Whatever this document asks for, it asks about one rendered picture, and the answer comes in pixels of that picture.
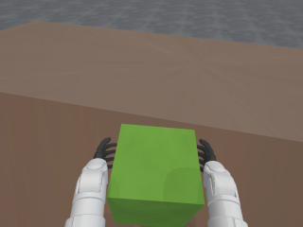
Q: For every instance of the left robot hand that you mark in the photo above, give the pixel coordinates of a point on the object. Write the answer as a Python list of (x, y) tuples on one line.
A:
[(101, 153)]

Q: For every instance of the carton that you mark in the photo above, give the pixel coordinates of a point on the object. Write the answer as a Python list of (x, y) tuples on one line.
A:
[(156, 177)]

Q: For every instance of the left robot forearm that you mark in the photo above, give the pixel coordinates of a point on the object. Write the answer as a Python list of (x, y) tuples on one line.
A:
[(90, 196)]

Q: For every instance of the right robot forearm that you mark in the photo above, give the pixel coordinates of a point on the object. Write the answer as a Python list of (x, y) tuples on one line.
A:
[(224, 207)]

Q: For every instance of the right robot hand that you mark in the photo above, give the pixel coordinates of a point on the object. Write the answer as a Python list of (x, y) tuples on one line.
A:
[(207, 154)]

